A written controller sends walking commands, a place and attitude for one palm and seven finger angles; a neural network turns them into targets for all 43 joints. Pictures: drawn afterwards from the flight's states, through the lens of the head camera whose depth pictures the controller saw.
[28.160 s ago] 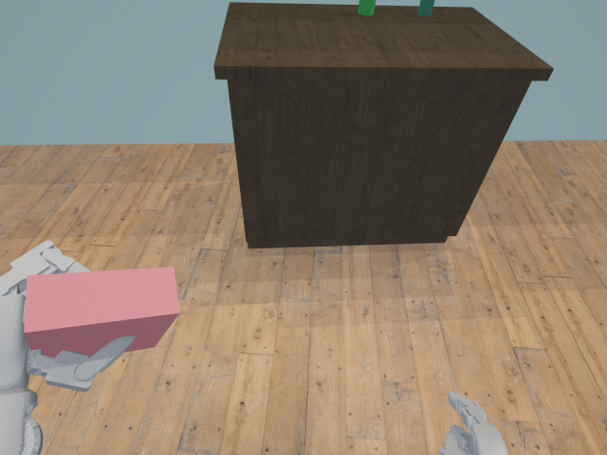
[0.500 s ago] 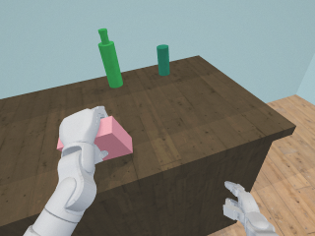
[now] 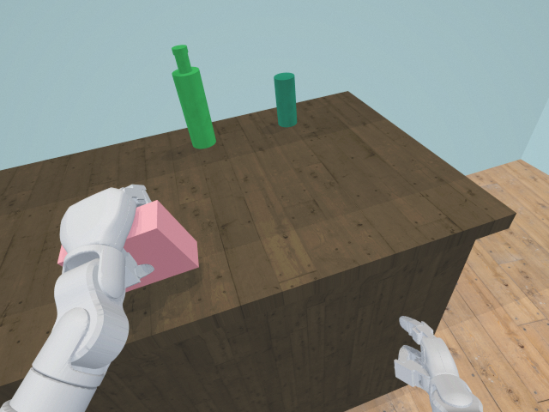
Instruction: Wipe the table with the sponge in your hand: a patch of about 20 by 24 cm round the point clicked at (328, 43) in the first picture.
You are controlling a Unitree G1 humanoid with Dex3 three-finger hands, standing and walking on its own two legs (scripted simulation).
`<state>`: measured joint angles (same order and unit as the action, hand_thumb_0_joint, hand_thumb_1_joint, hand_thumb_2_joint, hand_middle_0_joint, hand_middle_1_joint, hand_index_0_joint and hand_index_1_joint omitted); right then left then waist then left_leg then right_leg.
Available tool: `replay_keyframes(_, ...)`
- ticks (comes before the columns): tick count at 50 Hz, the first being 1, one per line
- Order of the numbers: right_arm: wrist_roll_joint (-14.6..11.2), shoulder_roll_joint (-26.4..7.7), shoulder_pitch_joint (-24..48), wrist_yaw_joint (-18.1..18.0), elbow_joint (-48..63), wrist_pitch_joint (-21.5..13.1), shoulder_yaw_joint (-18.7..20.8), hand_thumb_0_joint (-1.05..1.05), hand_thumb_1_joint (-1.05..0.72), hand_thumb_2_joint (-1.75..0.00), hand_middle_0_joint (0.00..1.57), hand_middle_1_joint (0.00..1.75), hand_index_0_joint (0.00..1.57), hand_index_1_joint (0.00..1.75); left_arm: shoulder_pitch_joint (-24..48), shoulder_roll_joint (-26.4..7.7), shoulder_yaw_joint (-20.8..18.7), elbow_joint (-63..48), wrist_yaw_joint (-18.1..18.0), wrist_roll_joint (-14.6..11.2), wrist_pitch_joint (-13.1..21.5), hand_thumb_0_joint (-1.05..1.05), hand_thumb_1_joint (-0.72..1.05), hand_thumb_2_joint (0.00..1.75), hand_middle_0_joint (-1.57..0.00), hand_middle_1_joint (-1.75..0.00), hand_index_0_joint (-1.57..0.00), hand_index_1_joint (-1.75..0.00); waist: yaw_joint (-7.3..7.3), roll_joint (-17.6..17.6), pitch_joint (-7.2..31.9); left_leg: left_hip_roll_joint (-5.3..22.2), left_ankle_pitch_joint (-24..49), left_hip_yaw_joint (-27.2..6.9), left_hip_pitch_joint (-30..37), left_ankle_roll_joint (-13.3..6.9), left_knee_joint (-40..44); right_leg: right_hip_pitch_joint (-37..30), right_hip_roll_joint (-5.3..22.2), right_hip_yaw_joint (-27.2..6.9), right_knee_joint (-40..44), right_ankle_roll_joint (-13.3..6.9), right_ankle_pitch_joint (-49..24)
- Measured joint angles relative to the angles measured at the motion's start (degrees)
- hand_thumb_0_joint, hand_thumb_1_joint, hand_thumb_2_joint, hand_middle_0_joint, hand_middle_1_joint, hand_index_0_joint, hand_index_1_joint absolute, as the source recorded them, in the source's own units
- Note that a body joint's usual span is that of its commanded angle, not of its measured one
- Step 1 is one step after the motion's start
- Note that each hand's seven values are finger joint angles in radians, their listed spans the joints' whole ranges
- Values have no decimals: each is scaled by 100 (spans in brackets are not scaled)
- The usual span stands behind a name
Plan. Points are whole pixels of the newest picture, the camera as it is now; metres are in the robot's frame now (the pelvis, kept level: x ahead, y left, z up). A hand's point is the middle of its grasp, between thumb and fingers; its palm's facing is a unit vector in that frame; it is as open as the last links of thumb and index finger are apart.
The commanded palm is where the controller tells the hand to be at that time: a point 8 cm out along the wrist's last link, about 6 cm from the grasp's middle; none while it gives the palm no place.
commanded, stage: wipe forward along the middle lane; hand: left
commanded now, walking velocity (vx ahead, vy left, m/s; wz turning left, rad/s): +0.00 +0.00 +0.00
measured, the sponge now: (142, 257) +0.28 +0.24 +0.13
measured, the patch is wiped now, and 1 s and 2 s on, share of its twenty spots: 1.00 1.00 1.00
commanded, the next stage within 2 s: slide back across to the first lane in 1.60 s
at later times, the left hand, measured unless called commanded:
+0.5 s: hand (120, 231) +0.31 +0.28 +0.15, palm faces +0.04 -0.05 -1.00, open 8.8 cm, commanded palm +0.28 +0.28 +0.20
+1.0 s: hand (120, 209) +0.36 +0.31 +0.15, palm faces -0.03 -0.04 -1.00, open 8.8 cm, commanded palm +0.34 +0.31 +0.18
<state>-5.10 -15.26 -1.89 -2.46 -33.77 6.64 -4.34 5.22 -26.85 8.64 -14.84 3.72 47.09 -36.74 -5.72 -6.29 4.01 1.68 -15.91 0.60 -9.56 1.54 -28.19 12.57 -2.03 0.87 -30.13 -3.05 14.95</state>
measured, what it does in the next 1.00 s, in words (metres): stands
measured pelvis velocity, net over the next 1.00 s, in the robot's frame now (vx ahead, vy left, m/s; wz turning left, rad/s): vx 0.00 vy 0.01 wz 0.04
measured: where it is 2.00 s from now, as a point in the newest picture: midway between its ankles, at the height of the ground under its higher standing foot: outside the picture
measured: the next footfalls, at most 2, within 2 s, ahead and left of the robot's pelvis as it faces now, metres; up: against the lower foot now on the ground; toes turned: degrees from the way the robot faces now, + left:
none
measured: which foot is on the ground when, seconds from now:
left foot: down 0.00-1.00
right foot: down 0.00-1.00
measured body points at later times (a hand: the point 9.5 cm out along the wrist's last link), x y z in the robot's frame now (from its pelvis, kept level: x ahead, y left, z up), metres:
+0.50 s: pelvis +0.00 +0.00 +0.00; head -0.03 -0.05 +0.45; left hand +0.30 +0.28 +0.20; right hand +0.24 -0.20 -0.08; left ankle -0.01 +0.14 -0.74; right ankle +0.02 -0.08 -0.74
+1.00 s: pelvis +0.00 +0.01 +0.01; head -0.01 -0.03 +0.45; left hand +0.35 +0.31 +0.20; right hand +0.20 -0.22 -0.10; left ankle -0.01 +0.14 -0.74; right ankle +0.02 -0.08 -0.74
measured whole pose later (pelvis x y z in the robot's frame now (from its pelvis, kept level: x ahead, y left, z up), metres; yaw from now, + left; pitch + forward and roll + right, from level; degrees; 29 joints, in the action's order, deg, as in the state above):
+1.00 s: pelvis +0.00 +0.01 +0.01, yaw +2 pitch +1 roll +0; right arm -4.9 -17.1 -7.7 -5.0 -38.9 3.4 -2.7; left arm 30.9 -29.3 6.6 27.4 8.0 55.0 -21.2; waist -2.9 -4.7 4.0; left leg 0.6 -13.4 -1.3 -13.0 0.7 -25.3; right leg 14.4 -1.0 2.6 -25.4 -2.2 12.2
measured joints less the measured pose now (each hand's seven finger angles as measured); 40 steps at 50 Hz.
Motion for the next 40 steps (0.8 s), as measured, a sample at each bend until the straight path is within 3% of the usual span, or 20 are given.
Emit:
replay_keyframes(8,-9,-86,0,-156,-218,-279,-11,1,-90,-90,20,30,20,30,658,-118,96,1076,278,308,108,-3,-42,109,-81,-146,-87,-143,-38,-8,-57,-43,86,-148,-98,-7,26,27,47,142,58,-6,-47)
replay_keyframes(14,43,-90,-14,-173,-323,-433,6,1,-90,-90,20,30,20,30,997,-130,260,1682,543,619,422,-3,-43,110,-82,-145,-88,-142,6,-22,-62,-75,146,-169,-115,-21,109,49,78,159,108,3,-80)
replay_keyframes(21,74,-72,-137,-178,-393,-521,55,1,-90,-90,20,30,20,30,1132,-126,52,2053,496,568,902,-3,-44,111,-83,-145,-88,-141,22,-12,-62,-77,173,-174,-81,-19,187,6,79,162,199,14,-111)
replay_keyframes(40,35,-141,-390,-245,-510,-419,120,1,-90,-90,20,30,20,30,2090,-163,-91,3477,461,695,1316,-2,-46,113,-83,-145,-89,-140,169,88,-47,-101,250,-203,-194,-57,313,57,100,185,428,61,-232)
